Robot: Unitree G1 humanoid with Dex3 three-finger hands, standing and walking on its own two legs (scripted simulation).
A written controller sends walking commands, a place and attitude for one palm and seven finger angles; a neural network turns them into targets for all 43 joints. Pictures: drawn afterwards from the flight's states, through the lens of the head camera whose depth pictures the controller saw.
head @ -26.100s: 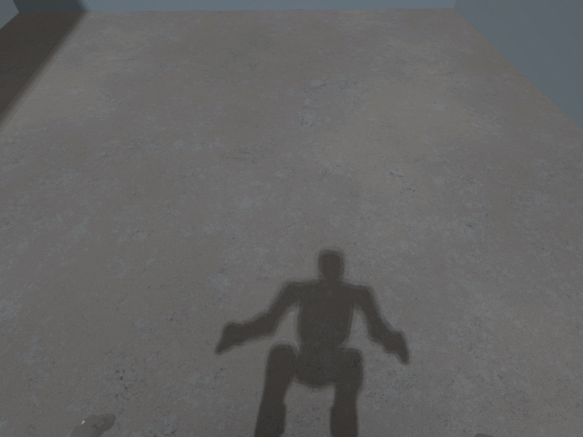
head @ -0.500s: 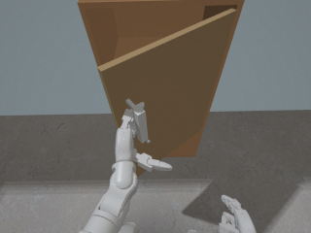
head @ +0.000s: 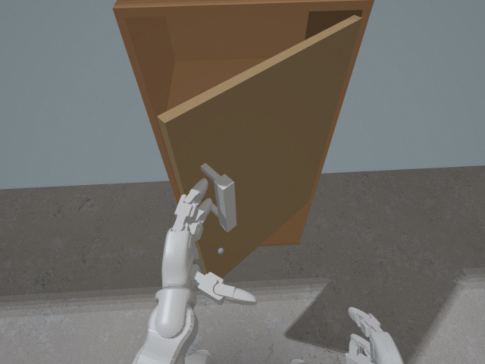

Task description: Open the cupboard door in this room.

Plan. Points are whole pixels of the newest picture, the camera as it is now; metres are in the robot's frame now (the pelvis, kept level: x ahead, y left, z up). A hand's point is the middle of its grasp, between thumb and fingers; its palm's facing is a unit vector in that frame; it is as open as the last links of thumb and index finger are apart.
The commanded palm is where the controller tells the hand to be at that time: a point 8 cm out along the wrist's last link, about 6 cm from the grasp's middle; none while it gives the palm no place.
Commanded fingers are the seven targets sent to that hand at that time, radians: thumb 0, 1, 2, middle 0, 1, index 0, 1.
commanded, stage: slide the hand sideways off the handle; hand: left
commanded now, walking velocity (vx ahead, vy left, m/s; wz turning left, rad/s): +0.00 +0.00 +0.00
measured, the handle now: (218, 198) +0.37 +0.06 +0.07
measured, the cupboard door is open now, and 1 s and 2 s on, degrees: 40 40 40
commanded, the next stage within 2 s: draw the hand back to the body in 0.58 s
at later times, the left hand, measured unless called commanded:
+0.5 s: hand (187, 276) +0.24 +0.09 +0.07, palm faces +0.07 -1.00 -0.02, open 16.3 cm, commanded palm +0.20 +0.15 +0.06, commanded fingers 0.00 -0.50 0.30 -0.15 -0.30 -0.15 -0.30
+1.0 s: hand (148, 276) +0.22 +0.14 +0.10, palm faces +0.10 -0.99 -0.06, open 16.3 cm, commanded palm +0.19 +0.20 +0.11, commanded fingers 0.00 -0.50 0.30 -0.15 -0.30 -0.15 -0.30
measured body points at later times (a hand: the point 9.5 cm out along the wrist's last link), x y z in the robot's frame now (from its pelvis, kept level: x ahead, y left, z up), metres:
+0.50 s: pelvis +0.01 -0.02 -0.01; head +0.05 -0.03 +0.44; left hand +0.23 +0.15 +0.07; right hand +0.20 -0.23 -0.09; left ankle +0.03 +0.12 -0.69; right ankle +0.01 -0.12 -0.69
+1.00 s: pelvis +0.01 -0.02 +0.00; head +0.04 -0.03 +0.45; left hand +0.21 +0.19 +0.10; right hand +0.20 -0.23 -0.08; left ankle +0.03 +0.12 -0.69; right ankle +0.00 -0.12 -0.69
